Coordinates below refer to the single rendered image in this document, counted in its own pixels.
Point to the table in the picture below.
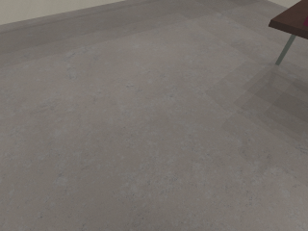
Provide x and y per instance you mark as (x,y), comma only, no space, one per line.
(291,21)

